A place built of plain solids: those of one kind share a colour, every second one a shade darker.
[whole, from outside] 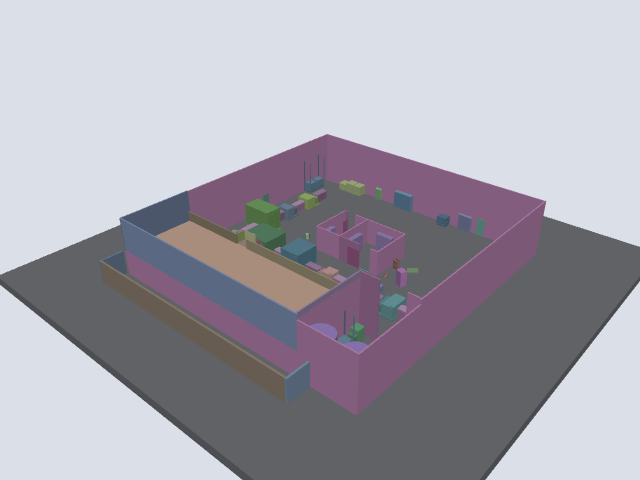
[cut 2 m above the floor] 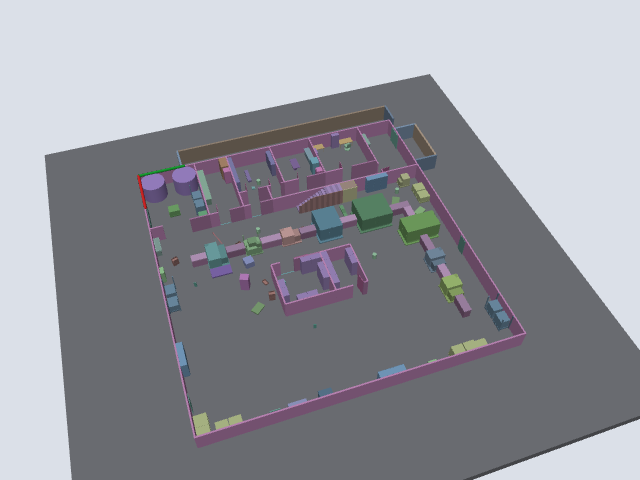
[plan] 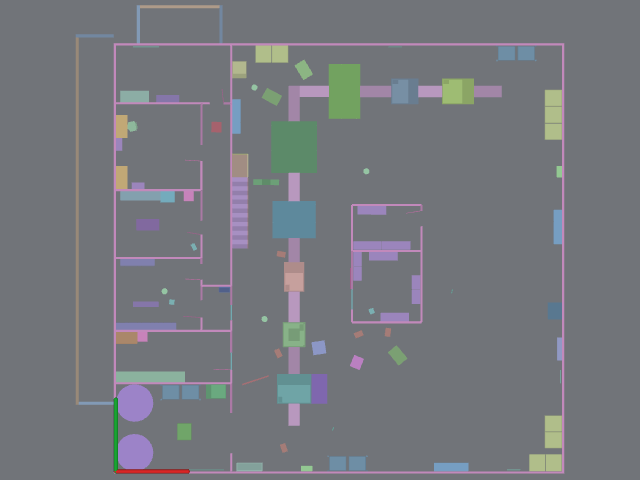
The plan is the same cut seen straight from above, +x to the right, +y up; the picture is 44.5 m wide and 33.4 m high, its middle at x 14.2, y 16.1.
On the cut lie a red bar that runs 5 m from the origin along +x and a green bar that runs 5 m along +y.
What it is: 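A trial; a factory floor where things are made along one folded line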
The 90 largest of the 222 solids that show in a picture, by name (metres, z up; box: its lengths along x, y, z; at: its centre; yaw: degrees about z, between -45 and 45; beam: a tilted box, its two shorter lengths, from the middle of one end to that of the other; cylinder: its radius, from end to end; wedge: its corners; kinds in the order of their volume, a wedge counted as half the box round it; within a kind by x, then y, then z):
{
 "wall_1": {"box": [0.15, 6.43, 6.05], "at": [-0.07, 3.06, 2.98]},
 "wall_2": {"box": [0.15, 3.95, 2.95], "at": [-0.07, 7.96, 1.43]},
 "wall_3": {"box": [0.15, 5.37, 2.95], "at": [-0.07, 12.31, 1.43]},
 "wall_4": {"box": [0.15, 5.02, 2.95], "at": [-0.07, 17.21, 1.43]},
 "wall_5": {"box": [0.15, 6.34, 2.95], "at": [-0.07, 22.59, 1.43]},
 "wall_6": {"box": [0.15, 4.33, 2.95], "at": [-0.07, 27.62, 1.43]},
 "wall_7": {"box": [5.95, 0.15, 2.95], "at": [2.98, 9.78, 1.43]},
 "wall_8": {"box": [5.95, 0.15, 2.95], "at": [2.98, 14.85, 1.43]},
 "wall_9": {"box": [5.95, 0.15, 2.95], "at": [2.98, 19.57, 1.43]},
 "wall_10": {"box": [5.95, 0.15, 2.95], "at": [2.98, 25.61, 1.43]},
 "wall_11": {"box": [8.32, 0.15, 6.05], "at": [4.01, -0.07, 2.98]},
 "wall_12": {"box": [8.02, 0.15, 6.05], "at": [4.01, 6.13, 2.98]},
 "wall_13": {"box": [8.32, 0.15, 2.95], "at": [4.01, 29.71, 1.43]},
 "wall_14": {"box": [0.15, 2.91, 2.95], "at": [5.95, 24.16, 1.43]},
 "wall_15": {"box": [0.15, 1.26, 6.55], "at": [8.02, 0.63, 3.23]},
 "wall_16": {"box": [0.15, 2.07, 6.55], "at": [8.02, 5.09, 3.23]},
 "wall_17": {"box": [0.15, 12.69, 3.11], "at": [8.02, 19.27, 1.5]},
 "wall_18": {"box": [0.15, 4.03, 3.11], "at": [8.02, 27.62, 1.5]},
 "wall_19": {"box": [0.15, 2.67, 2.95], "at": [16.43, 14.01, 1.43]},
 "wall_20": {"box": [0.15, 3.2, 2.95], "at": [16.43, 16.94, 1.43]},
 "wall_21": {"box": [4.83, 0.15, 2.95], "at": [18.84, 10.37, 1.43]},
 "wall_22": {"box": [4.83, 0.15, 2.95], "at": [18.84, 15.34, 1.43]},
 "wall_23": {"box": [4.83, 0.15, 2.95], "at": [18.84, 18.54, 1.43]},
 "wall_24": {"box": [23.32, 0.15, 6.55], "at": [19.53, -0.07, 3.23]},
 "wall_25": {"box": [23.32, 0.15, 6.55], "at": [19.53, 29.71, 3.23]},
 "wall_26": {"box": [0.15, 4.97, 2.95], "at": [21.26, 12.86, 1.43]},
 "wall_27": {"box": [0.15, 29.94, 6.55], "at": [31.11, 14.82, 3.23]},
 "silo_1": {"cylinder": 1.3, "from": [1.3, 1.3, 0.0], "to": [1.3, 1.3, 4.5]},
 "silo_2": {"cylinder": 1.3, "from": [1.3, 4.75, 0.0], "to": [1.3, 4.75, 4.5]},
 "mezz_deck_1": {"box": [8.07, 23.51, 0.15], "at": [4.04, 17.89, 2.98]},
 "oven_1": {"box": [3.2, 3.6, 0.15], "at": [12.4, 22.56, 0.03]},
 "oven_2": {"box": [3.04, 3.44, 1.85], "at": [12.4, 22.56, 1.38]},
 "cooler_1": {"box": [2.2, 3.8, 0.15], "at": [15.91, 26.44, 0.03]},
 "cooler_2": {"box": [2.04, 3.64, 2.45], "at": [15.91, 26.44, 1.68]},
 "yard_wall_1": {"box": [0.22, 25.78, 2.65], "at": [-2.69, 17.52, 1.27]},
 "yard_wall_2": {"box": [5.97, 0.22, 2.65], "at": [4.43, 32.33, 1.27]},
 "mezz_outer_1": {"box": [0.15, 3.95, 3.66], "at": [-0.07, 7.96, 4.73]},
 "mezz_outer_2": {"box": [0.15, 5.37, 3.66], "at": [-0.07, 12.31, 4.73]},
 "mezz_outer_3": {"box": [0.15, 5.02, 3.66], "at": [-0.07, 17.21, 4.73]},
 "mezz_outer_4": {"box": [0.15, 6.34, 3.66], "at": [-0.07, 22.59, 4.73]},
 "mezz_outer_5": {"box": [0.15, 4.33, 3.66], "at": [-0.07, 27.62, 4.73]},
 "mezz_outer_6": {"box": [8.32, 0.15, 3.66], "at": [4.01, 29.71, 4.73]},
 "shelf_1": {"box": [0.6, 1.0, 2.05], "at": [16.8, 13.77, 0.97]},
 "shelf_2": {"box": [0.6, 1.0, 2.05], "at": [16.8, 14.77, 0.97]},
 "shelf_3": {"box": [1.0, 0.6, 2.05], "at": [17.0, 15.71, 0.97]},
 "shelf_4": {"box": [1.0, 0.6, 2.05], "at": [17.3, 18.16, 0.97]},
 "shelf_5": {"box": [1.0, 0.6, 2.05], "at": [18.0, 15.71, 0.97]},
 "shelf_6": {"box": [1.0, 0.6, 2.05], "at": [18.11, 14.96, 0.97]},
 "shelf_7": {"box": [1.0, 0.6, 2.05], "at": [18.3, 18.16, 0.97]},
 "shelf_8": {"box": [1.0, 0.6, 2.05], "at": [18.91, 10.74, 0.97]},
 "shelf_9": {"box": [1.0, 0.6, 2.05], "at": [19.0, 15.71, 0.97]},
 "shelf_10": {"box": [1.0, 0.6, 2.05], "at": [19.11, 14.96, 0.97]},
 "shelf_11": {"box": [1.0, 0.6, 2.05], "at": [19.91, 10.74, 0.97]},
 "shelf_12": {"box": [1.0, 0.6, 2.05], "at": [20.0, 15.71, 0.97]},
 "shelf_13": {"box": [0.6, 1.0, 2.05], "at": [20.89, 12.14, 0.97]},
 "shelf_14": {"box": [0.6, 1.0, 2.05], "at": [20.89, 13.14, 0.97]},
 "prover_1": {"box": [3.0, 2.6, 0.15], "at": [12.4, 17.52, 0.03]},
 "prover_2": {"box": [2.84, 2.44, 2.05], "at": [12.4, 17.52, 1.48]},
 "conveyor_body_1": {"box": [0.68, 1.89, 0.97], "at": [12.4, 7.71, 0.43]},
 "conveyor_body_2": {"box": [0.68, 2.14, 0.97], "at": [12.4, 11.44, 0.43]},
 "conveyor_body_3": {"box": [0.68, 1.7, 0.97], "at": [12.4, 15.4, 0.43]},
 "conveyor_body_4": {"box": [0.68, 1.98, 0.97], "at": [12.4, 19.79, 0.43]},
 "conveyor_body_5": {"box": [0.68, 2.48, 0.97], "at": [12.4, 25.6, 0.43]},
 "conveyor_body_6": {"box": [2.17, 0.68, 0.97], "at": [18.07, 26.44, 0.43]},
 "conveyor_body_7": {"box": [1.92, 0.68, 0.97], "at": [25.88, 26.44, 0.43]},
 "switch_panel_1": {"box": [0.58, 2.4, 2.0], "at": [8.38, 24.7, 1.1]},
 "switch_panel_2": {"box": [2.4, 0.58, 2.0], "at": [23.34, 0.29, 1.1]},
 "switch_panel_3": {"box": [0.58, 2.4, 2.0], "at": [30.75, 17.01, 1.1]},
 "yard_cheek_1": {"box": [2.65, 0.22, 2.65], "at": [-1.48, 4.74, 1.27]},
 "yard_cheek_2": {"box": [2.65, 0.22, 2.65], "at": [-1.48, 30.3, 1.27]},
 "yard_cheek_3": {"box": [0.22, 2.65, 2.65], "at": [1.56, 31.11, 1.27]},
 "yard_cheek_4": {"box": [0.22, 2.65, 2.65], "at": [7.31, 31.11, 1.27]},
 "mezz_landing_1": {"box": [1.08, 1.6, 3.11], "at": [8.62, 21.26, 1.5]},
 "lockers_1": {"box": [2.4, 0.48, 1.7], "at": [1.2, 10.09, 0.95]},
 "lockers_2": {"box": [2.4, 0.48, 1.7], "at": [1.5, 14.54, 0.95]},
 "lockers_3": {"box": [1.8, 0.48, 1.7], "at": [3.3, 10.09, 0.95]},
 "pallet_row_1": {"box": [1.14, 1.09, 1.1], "at": [30.44, 23.64, 0.7]},
 "pallet_row_2": {"box": [1.14, 1.09, 1.13], "at": [30.44, 24.81, 0.71]},
 "pallet_row_3": {"box": [1.07, 1.14, 0.92], "at": [30.46, 0.6, 0.61]},
 "mezz_parapet_1": {"box": [0.15, 14.43, 1.15], "at": [8.02, 13.35, 3.58]},
 "mezz_parapet_2": {"box": [0.15, 7.68, 1.15], "at": [8.02, 25.8, 3.58]},
 "mixer_1": {"box": [2.24, 1.23, 1.25], "at": [12.4, 5.39, 0.72]},
 "bagger_1": {"box": [1.33, 1.64, 1.25], "at": [23.43, 26.44, 0.72]},
 "fume_cupboard_1": {"box": [1.5, 0.83, 2.2], "at": [0.75, 9.29, 1.2]},
 "slicer_1": {"box": [1.13, 1.64, 1.25], "at": [19.78, 26.44, 0.72]},
 "pallet_rack_1": {"box": [1.12, 0.94, 1.06], "at": [27.19, 29.09, 0.68]},
 "pallet_rack_2": {"box": [1.12, 0.94, 1.08], "at": [28.55, 29.09, 0.69]},
 "divider_1": {"box": [1.44, 1.6, 0.85], "at": [12.4, 9.51, 0.53]},
 "moulder_1": {"box": [1.24, 1.23, 1.25], "at": [12.4, 13.18, 0.72]},
 "vending_1": {"box": [1.0, 0.78, 1.75], "at": [3.6, 19.11, 0.97]}
}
